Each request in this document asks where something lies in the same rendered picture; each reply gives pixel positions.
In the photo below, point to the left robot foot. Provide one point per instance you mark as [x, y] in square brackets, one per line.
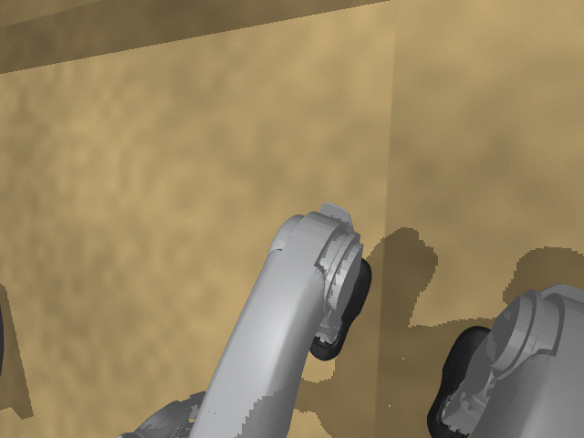
[326, 351]

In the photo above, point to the right robot foot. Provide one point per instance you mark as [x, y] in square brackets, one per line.
[454, 370]

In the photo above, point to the left robot hand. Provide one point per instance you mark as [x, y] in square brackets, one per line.
[171, 421]

